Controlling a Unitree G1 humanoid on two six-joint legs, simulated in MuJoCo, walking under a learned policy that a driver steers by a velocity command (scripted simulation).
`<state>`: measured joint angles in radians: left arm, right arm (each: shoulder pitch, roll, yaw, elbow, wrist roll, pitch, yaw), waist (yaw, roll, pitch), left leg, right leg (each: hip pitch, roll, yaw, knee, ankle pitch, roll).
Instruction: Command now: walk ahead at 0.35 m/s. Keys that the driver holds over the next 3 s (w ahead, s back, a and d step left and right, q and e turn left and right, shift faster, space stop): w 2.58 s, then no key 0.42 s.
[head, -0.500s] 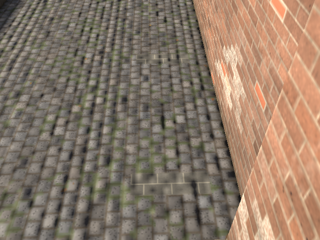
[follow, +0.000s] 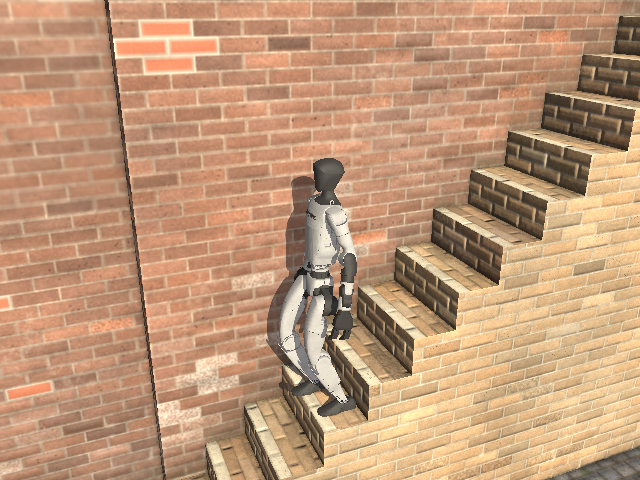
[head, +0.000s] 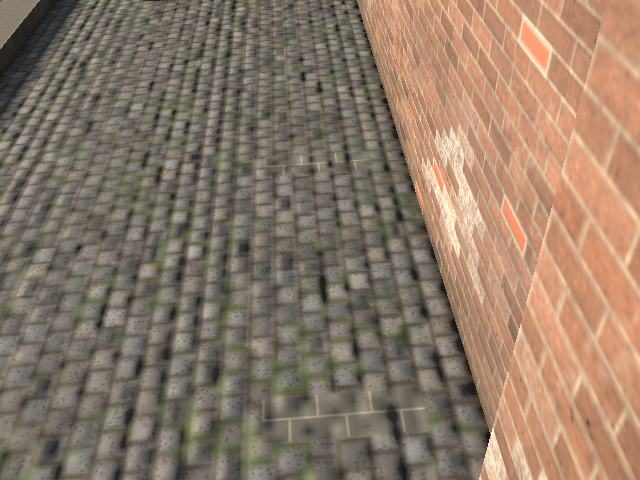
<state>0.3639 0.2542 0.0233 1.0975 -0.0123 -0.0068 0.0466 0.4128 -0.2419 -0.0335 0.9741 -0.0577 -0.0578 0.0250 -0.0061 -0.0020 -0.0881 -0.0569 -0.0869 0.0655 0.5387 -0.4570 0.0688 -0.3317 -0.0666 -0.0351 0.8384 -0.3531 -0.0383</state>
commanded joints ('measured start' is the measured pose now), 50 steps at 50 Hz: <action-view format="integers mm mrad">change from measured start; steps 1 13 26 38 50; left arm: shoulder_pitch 42 60 151 -206 -55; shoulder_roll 79 27 18 -21 125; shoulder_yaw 23 14 39 -31 -40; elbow -29 -57 -100 -244 -367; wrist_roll -2 -19 5 150 76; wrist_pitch -8 -59 -69 -6 -110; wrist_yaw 8 34 54 -208 -233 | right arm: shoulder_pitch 22 -74 283 216 -87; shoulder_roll -115 -57 -250 -51 18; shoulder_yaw -27 -9 -81 85 150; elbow -38 -20 70 123 -314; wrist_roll -7 15 14 -33 117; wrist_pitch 20 45 34 -100 -73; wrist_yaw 1 7 18 -98 39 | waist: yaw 8 -65 -75 -86 -41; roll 64 -73 165 38 -34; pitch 221 173 -55 170 -12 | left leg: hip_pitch -92 -442 365 -487 -1058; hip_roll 277 12 596 288 200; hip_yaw -259 -76 -583 -230 -154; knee -31 482 30 409 1421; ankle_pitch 495 624 575 -210 -344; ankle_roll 142 -29 376 140 -248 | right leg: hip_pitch -140 -254 -1040 -550 286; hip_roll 18 -47 22 -66 -319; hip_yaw -29 156 175 81 266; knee -14 -9 1337 17 -352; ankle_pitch -3 -322 -372 1011 460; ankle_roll -9 -90 -38 19 -87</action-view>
